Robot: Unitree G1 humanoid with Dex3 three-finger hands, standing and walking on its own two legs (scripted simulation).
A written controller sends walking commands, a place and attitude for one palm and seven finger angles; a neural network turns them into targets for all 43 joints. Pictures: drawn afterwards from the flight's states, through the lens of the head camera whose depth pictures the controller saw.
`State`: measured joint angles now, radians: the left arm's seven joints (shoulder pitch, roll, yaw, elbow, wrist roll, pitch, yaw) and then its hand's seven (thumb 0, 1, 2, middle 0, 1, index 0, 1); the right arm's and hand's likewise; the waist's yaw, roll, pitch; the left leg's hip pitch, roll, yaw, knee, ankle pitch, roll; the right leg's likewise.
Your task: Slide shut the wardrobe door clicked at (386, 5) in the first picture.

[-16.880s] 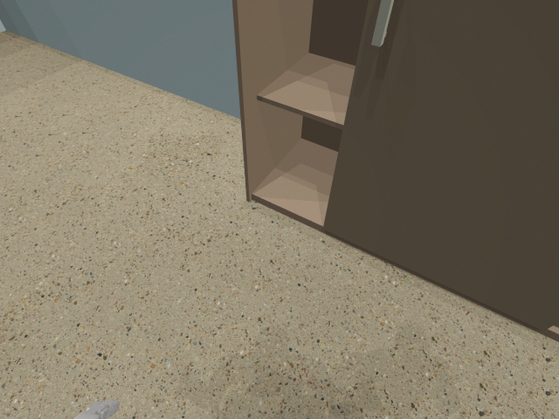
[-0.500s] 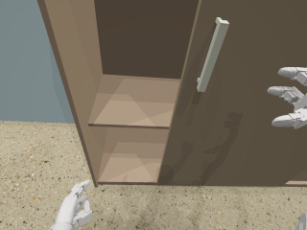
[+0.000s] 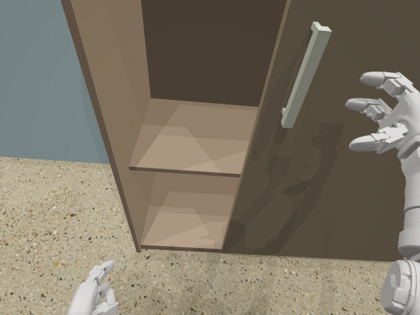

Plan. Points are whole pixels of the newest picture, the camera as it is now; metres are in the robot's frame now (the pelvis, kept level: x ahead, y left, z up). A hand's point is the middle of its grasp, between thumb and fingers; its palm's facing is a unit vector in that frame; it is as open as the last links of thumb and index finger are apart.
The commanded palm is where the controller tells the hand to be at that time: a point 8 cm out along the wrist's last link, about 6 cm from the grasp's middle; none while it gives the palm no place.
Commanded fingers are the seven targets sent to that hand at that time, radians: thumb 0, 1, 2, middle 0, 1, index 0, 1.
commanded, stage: move the hooked fingers beside the handle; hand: right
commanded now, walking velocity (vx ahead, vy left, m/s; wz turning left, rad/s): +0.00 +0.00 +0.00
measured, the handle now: (300, 79) +0.54 -0.14 +0.22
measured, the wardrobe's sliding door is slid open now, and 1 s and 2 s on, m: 0.39 0.39 0.39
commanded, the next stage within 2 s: feel for the door with the fingertips in 1.34 s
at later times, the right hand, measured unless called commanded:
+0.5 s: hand (343, 97) +0.46 -0.20 +0.23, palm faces +0.00 +1.00 -0.02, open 14.0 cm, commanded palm +0.45 -0.25 +0.23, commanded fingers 0.00 0.50 -0.30 0.30 1.20 0.30 1.20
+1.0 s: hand (342, 99) +0.46 -0.20 +0.23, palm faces +0.01 +1.00 -0.01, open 14.0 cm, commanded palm +0.45 -0.25 +0.22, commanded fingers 0.00 0.50 -0.30 0.30 1.20 0.30 1.20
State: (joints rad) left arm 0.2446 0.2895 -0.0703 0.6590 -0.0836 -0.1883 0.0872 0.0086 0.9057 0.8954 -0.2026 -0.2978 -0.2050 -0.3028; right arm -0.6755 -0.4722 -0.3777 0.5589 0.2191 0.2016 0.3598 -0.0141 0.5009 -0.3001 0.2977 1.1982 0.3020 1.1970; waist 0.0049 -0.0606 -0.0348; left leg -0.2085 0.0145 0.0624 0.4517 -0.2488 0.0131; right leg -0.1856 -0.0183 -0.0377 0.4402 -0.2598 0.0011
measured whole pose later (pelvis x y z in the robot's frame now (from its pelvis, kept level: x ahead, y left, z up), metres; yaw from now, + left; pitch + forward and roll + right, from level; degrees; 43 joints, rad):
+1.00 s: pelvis +0.00 -0.01 +0.00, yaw +1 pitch +4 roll +0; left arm 0.37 0.29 -0.03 0.72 -0.06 -0.16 0.08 0.01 0.91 0.90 -0.20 -0.30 -0.21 -0.30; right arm -0.92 -0.48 -0.36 0.93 0.13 0.07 0.27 -0.01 0.50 -0.30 0.30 1.20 0.30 1.20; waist 0.06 -0.05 -0.05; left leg -0.27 0.01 0.04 0.43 -0.23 0.00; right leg -0.25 -0.02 -0.06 0.45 -0.26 -0.01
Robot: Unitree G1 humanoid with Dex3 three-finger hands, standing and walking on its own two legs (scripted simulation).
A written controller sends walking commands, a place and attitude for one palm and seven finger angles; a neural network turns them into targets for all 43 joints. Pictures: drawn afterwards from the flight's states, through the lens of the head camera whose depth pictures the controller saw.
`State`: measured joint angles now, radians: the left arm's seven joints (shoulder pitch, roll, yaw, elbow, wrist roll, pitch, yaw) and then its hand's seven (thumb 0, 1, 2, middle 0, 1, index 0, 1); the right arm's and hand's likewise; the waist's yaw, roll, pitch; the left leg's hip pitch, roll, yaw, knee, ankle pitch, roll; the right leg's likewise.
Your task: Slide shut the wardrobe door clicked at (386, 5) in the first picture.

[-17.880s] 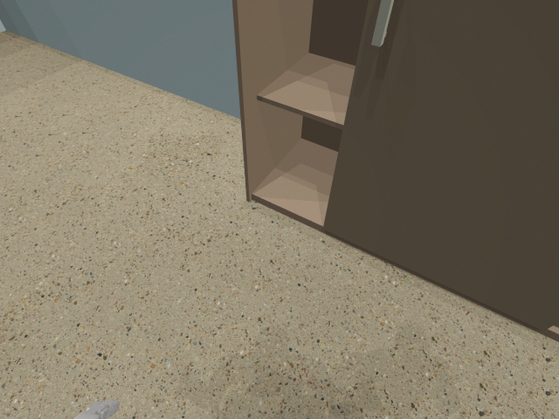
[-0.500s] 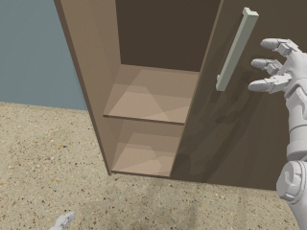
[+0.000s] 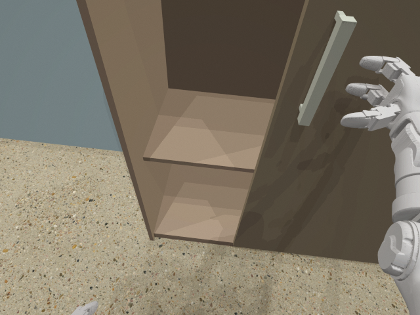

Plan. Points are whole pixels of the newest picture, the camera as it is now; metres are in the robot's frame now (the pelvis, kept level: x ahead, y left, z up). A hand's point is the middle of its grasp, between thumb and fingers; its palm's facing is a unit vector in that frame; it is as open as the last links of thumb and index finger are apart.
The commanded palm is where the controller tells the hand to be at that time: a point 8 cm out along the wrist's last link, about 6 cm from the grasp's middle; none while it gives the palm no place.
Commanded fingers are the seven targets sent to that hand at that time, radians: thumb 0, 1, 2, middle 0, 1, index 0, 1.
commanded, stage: move the hooked fingers beside the handle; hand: right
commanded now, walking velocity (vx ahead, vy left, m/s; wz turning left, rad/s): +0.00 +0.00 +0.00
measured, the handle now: (319, 73) +0.53 -0.14 +0.22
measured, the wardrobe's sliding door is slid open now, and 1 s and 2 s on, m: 0.39 0.39 0.39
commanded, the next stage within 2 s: feel for the door with the fingertips in 0.34 s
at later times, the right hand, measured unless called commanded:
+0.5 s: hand (359, 91) +0.47 -0.20 +0.23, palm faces +0.02 +1.00 -0.02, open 14.0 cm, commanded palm +0.45 -0.24 +0.22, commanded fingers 0.00 0.50 -0.30 0.30 1.20 0.30 1.20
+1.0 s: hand (342, 86) +0.47 -0.16 +0.23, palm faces +0.04 +1.00 +0.00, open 14.0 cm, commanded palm +0.45 -0.22 +0.22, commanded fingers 0.00 0.50 -0.30 0.30 1.20 0.30 1.20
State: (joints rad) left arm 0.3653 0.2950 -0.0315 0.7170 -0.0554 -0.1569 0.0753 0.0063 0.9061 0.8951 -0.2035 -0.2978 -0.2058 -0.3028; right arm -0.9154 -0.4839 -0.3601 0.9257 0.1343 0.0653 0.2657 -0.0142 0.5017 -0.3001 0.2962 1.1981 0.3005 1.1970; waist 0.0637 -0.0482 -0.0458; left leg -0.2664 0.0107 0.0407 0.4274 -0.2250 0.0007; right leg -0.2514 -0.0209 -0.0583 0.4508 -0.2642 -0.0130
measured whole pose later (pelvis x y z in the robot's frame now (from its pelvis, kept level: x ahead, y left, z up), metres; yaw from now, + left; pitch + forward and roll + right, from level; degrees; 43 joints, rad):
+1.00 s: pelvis +0.00 +0.00 +0.00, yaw +0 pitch +4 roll +0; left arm 0.32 0.27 -0.04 0.71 -0.05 -0.15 0.06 0.00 0.91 0.89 -0.20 -0.30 -0.21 -0.30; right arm -0.98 -0.41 -0.33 0.95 0.11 0.07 0.16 -0.01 0.50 -0.30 0.30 1.20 0.30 1.20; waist 0.07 -0.05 -0.06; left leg -0.28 0.01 0.04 0.45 -0.24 0.00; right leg -0.26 -0.02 -0.06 0.46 -0.27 -0.01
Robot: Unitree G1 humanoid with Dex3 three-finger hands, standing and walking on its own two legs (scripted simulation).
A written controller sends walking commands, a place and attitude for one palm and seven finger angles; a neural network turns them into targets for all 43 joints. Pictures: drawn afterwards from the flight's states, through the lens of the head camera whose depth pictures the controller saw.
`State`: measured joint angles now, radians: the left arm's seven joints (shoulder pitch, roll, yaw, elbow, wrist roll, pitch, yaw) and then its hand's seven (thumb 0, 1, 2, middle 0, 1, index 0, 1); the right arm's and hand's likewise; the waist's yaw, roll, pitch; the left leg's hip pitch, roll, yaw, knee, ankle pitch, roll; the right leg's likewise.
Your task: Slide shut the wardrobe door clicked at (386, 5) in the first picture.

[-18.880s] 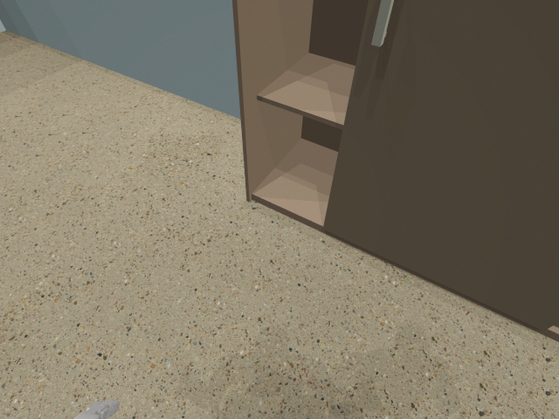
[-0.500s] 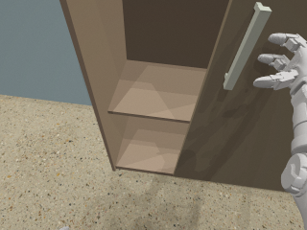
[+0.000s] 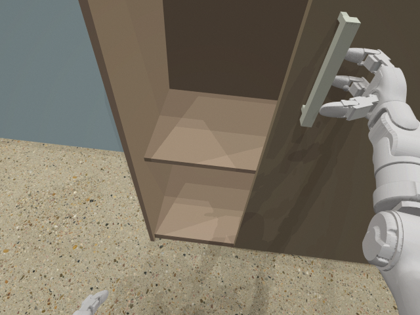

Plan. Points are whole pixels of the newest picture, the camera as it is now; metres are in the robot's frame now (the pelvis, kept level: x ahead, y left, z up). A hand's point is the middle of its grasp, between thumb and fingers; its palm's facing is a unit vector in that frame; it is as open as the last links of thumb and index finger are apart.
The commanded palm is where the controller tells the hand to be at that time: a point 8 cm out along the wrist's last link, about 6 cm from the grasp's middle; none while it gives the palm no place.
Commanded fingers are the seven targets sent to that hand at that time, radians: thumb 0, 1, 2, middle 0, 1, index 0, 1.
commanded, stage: feel for the door with the fingertips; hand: right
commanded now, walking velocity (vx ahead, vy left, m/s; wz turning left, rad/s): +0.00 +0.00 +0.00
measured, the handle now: (322, 74) +0.53 -0.14 +0.22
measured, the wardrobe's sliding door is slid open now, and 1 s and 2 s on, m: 0.39 0.39 0.39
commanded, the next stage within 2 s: slide the fingers in behind the handle in 0.28 s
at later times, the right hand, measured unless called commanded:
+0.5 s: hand (349, 89) +0.48 -0.18 +0.23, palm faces +0.03 +1.00 -0.01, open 13.8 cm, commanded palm +0.46 -0.22 +0.22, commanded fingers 0.00 0.50 -0.30 0.30 1.20 0.30 1.20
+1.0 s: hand (340, 85) +0.48 -0.16 +0.23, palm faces +0.03 +1.00 -0.01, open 14.0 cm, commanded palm +0.46 -0.20 +0.22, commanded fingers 0.00 0.50 -0.30 0.30 1.20 0.30 1.20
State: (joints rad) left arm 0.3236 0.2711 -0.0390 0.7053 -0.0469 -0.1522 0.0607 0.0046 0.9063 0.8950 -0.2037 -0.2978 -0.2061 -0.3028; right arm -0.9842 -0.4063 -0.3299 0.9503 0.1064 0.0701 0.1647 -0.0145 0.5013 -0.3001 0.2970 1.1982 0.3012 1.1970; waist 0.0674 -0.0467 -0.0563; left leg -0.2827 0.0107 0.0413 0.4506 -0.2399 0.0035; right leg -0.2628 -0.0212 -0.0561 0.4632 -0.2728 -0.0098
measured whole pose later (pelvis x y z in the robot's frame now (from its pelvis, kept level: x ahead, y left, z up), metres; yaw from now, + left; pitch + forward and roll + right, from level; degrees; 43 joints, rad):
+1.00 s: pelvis -0.01 -0.01 +0.00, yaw +0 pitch +5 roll +0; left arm 0.37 0.28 -0.03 0.73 -0.04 -0.19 0.05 0.00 0.91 0.89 -0.20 -0.30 -0.21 -0.30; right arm -1.06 -0.40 -0.30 1.06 0.11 0.00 0.14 -0.01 0.50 -0.30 0.31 1.23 0.30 1.20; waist 0.07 -0.05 -0.06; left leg -0.33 0.02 0.04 0.47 -0.24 0.00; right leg -0.31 -0.01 -0.06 0.49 -0.27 -0.02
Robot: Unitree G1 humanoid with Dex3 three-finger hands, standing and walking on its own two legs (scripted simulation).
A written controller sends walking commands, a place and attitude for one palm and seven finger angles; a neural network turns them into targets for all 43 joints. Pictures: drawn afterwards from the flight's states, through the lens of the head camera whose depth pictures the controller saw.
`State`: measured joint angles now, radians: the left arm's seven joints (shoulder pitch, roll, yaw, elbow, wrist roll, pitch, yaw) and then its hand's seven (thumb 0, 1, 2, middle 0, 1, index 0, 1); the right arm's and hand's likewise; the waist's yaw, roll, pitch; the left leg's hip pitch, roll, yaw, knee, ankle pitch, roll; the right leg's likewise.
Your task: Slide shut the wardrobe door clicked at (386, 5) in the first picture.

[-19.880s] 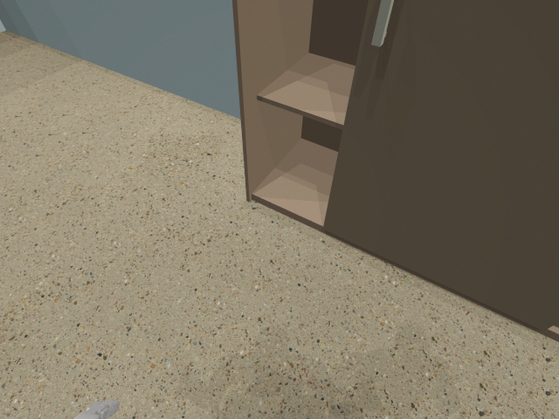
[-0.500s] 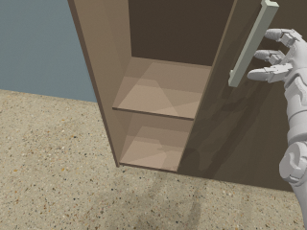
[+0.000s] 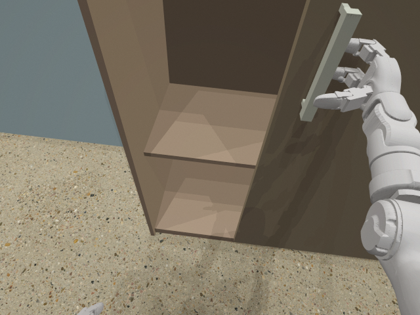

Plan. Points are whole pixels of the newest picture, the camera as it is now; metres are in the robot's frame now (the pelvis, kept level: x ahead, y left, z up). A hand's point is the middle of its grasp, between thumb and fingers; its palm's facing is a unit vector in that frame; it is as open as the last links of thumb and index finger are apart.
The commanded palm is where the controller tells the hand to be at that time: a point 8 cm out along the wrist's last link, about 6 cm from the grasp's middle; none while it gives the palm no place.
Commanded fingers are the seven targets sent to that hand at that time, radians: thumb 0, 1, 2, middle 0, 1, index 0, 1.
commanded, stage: slide the fingers in behind the handle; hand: right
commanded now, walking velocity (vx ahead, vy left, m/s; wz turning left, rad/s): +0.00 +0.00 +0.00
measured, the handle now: (323, 68) +0.54 -0.13 +0.22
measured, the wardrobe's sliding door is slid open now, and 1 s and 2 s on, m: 0.39 0.39 0.39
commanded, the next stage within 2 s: grip the handle and tug to test in 1.20 s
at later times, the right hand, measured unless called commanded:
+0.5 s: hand (329, 81) +0.48 -0.13 +0.23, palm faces +0.02 +1.00 -0.01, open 14.0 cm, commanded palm +0.46 -0.18 +0.23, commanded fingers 0.00 0.50 -0.30 0.30 1.20 0.30 1.20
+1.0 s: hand (318, 77) +0.48 -0.11 +0.24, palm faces +0.01 +1.00 +0.00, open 14.0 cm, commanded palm +0.45 -0.16 +0.23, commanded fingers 0.00 0.50 -0.30 0.30 1.20 0.30 1.20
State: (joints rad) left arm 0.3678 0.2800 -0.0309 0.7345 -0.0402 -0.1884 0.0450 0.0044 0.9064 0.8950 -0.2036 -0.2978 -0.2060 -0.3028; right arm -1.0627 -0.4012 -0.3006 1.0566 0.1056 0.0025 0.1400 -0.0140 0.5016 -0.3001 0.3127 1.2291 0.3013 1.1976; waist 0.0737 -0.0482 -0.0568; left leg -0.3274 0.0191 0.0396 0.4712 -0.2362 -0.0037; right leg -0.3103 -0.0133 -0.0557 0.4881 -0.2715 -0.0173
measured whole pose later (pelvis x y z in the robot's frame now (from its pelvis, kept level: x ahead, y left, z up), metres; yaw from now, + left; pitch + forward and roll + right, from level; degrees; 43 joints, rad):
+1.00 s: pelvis +0.00 +0.01 +0.00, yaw +1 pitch +4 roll +0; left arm 0.37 0.27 -0.03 0.73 -0.05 -0.16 0.04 0.01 0.91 0.90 -0.20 -0.30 -0.21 -0.30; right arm -1.01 -0.33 -0.28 0.96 0.11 0.02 0.08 -0.01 0.50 -0.30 0.30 1.20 0.29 1.19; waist 0.07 -0.05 -0.05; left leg -0.30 0.00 0.03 0.46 -0.23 0.01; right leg -0.27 -0.03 -0.06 0.47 -0.26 0.00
